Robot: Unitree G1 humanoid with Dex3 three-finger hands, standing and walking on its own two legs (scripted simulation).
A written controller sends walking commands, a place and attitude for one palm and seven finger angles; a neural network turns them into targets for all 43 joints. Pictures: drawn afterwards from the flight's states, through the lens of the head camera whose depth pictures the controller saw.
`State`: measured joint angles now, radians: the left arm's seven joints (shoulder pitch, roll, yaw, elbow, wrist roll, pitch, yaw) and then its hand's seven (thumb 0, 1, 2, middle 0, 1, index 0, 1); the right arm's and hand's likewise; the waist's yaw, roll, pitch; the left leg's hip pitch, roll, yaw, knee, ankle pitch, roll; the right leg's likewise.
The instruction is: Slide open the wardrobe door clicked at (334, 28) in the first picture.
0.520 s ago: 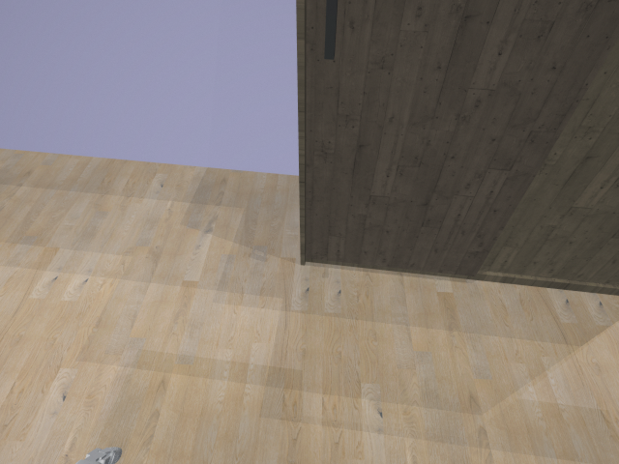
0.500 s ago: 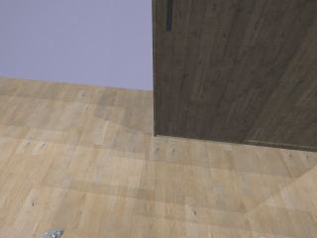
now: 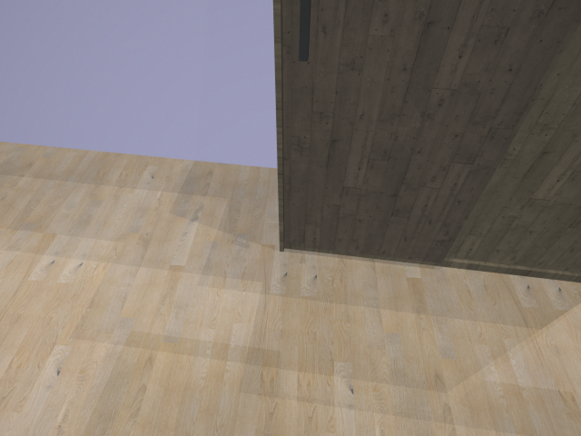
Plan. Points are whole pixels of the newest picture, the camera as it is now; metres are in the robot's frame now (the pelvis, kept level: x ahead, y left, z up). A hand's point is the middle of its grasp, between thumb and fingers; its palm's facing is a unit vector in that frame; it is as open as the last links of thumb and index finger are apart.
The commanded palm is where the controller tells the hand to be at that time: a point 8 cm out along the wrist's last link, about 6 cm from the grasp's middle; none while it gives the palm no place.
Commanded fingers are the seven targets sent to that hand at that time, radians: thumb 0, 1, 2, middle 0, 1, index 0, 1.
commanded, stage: stand and wait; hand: left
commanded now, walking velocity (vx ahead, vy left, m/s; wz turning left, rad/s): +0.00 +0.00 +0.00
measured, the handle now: (306, 3) +0.93 +0.02 +0.21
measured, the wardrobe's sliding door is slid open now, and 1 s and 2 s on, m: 0.00 0.00 0.00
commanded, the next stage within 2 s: look at it before walking up in 0.30 s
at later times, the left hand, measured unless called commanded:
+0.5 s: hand out of the picture +0.07 +0.24 -0.15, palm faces -0.03 -0.94 -0.34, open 7.4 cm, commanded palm none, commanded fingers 0.00 0.90 0.90 -0.20 -0.30 -0.20 -0.30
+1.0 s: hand out of the picture +0.06 +0.25 -0.15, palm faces -0.03 -0.94 -0.34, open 7.4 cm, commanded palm none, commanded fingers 0.00 0.90 0.90 -0.20 -0.30 -0.20 -0.30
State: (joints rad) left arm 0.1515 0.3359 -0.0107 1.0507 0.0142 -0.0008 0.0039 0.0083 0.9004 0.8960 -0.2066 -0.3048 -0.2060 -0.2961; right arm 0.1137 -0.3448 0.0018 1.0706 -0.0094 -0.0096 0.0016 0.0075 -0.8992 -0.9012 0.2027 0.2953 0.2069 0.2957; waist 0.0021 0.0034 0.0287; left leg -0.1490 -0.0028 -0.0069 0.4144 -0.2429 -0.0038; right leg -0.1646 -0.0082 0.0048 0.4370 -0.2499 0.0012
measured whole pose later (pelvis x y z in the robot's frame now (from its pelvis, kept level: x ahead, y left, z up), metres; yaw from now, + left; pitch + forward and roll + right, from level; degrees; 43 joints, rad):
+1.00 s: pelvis -0.01 +0.00 +0.00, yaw +0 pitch -2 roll +0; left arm 0.14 0.34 -0.01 1.09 0.01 -0.01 0.00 0.01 0.90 0.90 -0.21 -0.30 -0.21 -0.30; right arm 0.12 -0.34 0.01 1.12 -0.01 -0.02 0.00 0.01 -0.90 -0.90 0.20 0.30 0.21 0.30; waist 0.00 0.00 0.03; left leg -0.14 0.01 -0.01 0.36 -0.20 -0.01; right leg -0.15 0.00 0.00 0.37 -0.20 0.00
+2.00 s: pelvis +0.25 +0.00 +0.00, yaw -7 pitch +0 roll +0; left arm 0.21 0.18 0.07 1.01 0.04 -0.01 -0.01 0.01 0.92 0.90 -0.20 -0.30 -0.20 -0.29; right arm 0.30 -0.17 -0.06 1.08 -0.03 -0.07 -0.01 -0.02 -0.94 -0.90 0.20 0.29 0.20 0.30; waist -0.01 -0.02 0.01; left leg -0.15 0.04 0.19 0.43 -0.27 0.03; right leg -0.48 -0.11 -0.09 0.79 -0.27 0.00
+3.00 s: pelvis +0.42 -0.08 -0.01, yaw -5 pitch -1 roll +1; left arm 0.22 0.15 0.03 0.99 0.03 0.02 0.03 0.00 0.90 0.90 -0.20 -0.30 -0.20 -0.30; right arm 0.19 -0.20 -0.07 1.04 -0.02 0.05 0.00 0.01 -0.91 -0.90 0.20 0.29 0.20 0.29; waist 0.01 0.04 0.03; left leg -0.39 0.02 0.03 0.94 -0.40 -0.02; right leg -0.29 -0.04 -0.08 0.53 -0.22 -0.02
